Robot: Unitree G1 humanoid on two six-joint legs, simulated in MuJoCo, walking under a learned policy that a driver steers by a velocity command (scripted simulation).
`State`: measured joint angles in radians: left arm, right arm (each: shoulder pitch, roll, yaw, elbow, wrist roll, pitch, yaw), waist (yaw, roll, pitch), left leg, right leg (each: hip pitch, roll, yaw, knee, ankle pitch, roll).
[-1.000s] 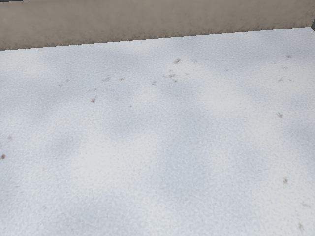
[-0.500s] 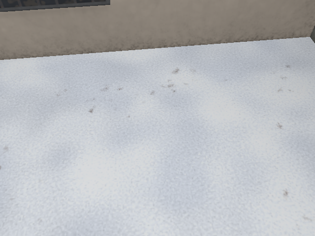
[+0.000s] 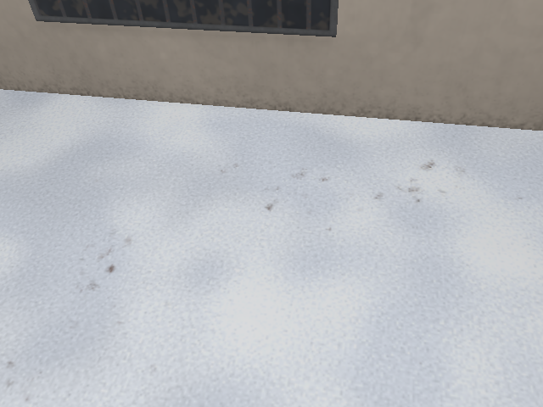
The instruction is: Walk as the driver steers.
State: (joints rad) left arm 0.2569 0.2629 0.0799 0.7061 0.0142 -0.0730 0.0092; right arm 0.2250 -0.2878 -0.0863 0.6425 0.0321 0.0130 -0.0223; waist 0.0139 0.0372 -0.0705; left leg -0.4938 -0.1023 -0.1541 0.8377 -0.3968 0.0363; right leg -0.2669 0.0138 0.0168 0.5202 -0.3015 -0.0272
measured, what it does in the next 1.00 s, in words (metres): walks ahead, turning right: left foot, then right foot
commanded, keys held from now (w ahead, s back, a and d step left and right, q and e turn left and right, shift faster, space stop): w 0.28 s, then w+e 0.64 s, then no key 0.08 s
